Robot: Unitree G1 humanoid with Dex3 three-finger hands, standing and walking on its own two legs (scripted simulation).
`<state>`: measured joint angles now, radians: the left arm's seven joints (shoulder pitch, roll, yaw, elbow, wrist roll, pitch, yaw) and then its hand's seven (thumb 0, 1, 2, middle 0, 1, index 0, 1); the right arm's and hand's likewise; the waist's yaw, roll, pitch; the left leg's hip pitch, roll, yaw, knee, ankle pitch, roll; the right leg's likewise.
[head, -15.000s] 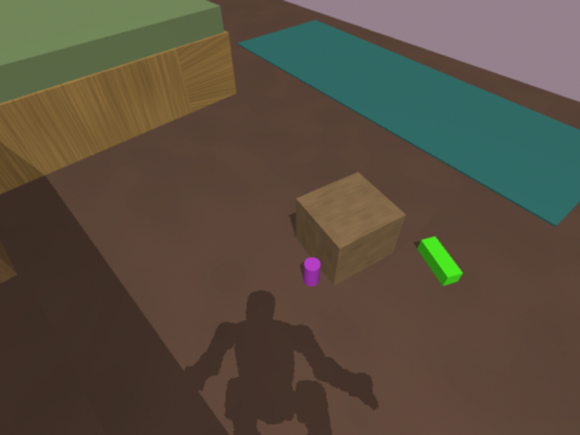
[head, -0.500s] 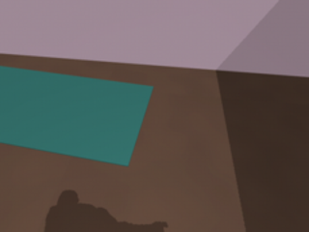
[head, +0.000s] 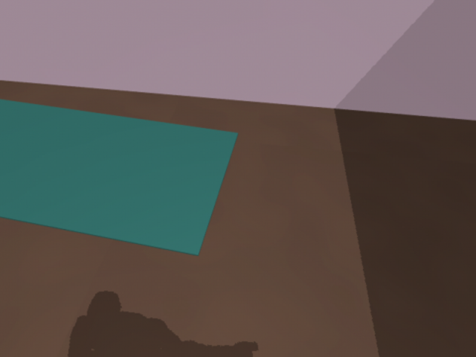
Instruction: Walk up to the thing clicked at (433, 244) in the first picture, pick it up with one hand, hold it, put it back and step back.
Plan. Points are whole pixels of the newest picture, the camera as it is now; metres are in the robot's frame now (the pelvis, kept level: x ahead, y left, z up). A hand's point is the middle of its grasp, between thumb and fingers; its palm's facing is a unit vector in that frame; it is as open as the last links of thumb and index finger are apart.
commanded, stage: stand
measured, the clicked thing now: out of the picture +0.12 +0.55 -0.75
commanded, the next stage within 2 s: walk up in 0.24 s
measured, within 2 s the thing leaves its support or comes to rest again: neither
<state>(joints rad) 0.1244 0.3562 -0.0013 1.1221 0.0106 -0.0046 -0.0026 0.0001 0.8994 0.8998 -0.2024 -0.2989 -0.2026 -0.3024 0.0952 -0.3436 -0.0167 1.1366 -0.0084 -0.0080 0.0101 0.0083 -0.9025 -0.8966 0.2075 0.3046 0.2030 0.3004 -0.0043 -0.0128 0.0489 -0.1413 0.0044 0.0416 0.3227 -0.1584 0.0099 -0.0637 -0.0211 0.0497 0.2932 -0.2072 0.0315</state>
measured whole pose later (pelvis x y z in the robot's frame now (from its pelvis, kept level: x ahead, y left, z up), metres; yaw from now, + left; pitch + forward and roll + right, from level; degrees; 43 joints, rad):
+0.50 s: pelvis +0.04 -0.04 -0.01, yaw -3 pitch -2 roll +1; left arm 0.19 0.46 0.08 1.03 0.03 -0.03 -0.10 0.00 0.90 0.90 -0.20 -0.30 -0.20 -0.30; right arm 0.24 -0.42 -0.11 1.04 -0.04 -0.04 0.07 0.01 -0.90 -0.90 0.21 0.31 0.21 0.30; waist -0.02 0.01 0.02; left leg -0.09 0.06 0.08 0.38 -0.28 0.02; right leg -0.36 -0.08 -0.02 0.63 -0.35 0.00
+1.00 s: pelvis +0.26 -0.05 -0.03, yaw +1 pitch -2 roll -1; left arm 0.32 0.44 0.07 0.97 0.01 -0.06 -0.05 0.00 0.90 0.90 -0.21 -0.30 -0.21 -0.30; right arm 0.17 -0.41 -0.10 0.95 -0.04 -0.04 0.10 0.01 -0.90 -0.90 0.21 0.30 0.20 0.30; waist 0.04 -0.04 0.07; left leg -0.43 0.06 0.06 0.60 -0.13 0.02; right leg 0.01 -0.09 -0.13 0.59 -0.49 0.00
